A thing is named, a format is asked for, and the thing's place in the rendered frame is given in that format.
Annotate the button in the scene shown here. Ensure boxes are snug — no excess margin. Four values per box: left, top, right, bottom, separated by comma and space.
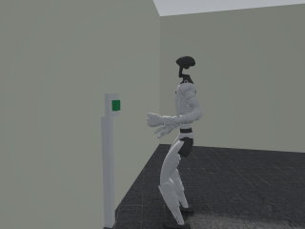
112, 100, 121, 112

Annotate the robot right foot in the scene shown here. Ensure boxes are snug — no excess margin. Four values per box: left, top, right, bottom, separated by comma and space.
179, 203, 194, 214

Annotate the right robot hand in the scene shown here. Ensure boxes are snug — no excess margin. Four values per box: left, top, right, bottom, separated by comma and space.
154, 125, 173, 139

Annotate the panel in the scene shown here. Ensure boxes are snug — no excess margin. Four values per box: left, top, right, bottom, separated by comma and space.
101, 94, 119, 228

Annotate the robot left forearm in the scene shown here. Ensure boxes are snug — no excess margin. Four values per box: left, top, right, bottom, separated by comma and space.
162, 109, 202, 126

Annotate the robot torso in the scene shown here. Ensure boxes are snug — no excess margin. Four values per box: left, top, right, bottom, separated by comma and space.
174, 80, 196, 147

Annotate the robot right forearm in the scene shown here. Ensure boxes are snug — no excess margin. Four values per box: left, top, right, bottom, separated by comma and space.
171, 124, 180, 130

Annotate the left robot hand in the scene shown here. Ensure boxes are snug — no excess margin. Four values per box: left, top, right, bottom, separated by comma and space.
146, 113, 162, 127

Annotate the left robot upper arm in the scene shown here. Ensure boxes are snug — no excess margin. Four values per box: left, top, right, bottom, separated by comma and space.
179, 82, 203, 120

